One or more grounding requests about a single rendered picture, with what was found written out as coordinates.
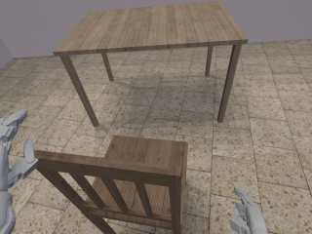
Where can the table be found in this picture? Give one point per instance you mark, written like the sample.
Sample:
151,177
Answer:
192,25

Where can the chair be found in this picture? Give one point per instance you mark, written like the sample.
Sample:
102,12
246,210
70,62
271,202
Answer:
139,180

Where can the robot right hand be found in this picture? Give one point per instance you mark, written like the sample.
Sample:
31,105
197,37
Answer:
252,221

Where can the robot left forearm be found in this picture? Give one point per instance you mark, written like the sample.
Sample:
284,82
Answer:
7,213

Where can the robot left hand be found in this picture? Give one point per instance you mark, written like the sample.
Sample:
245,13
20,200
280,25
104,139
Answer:
24,166

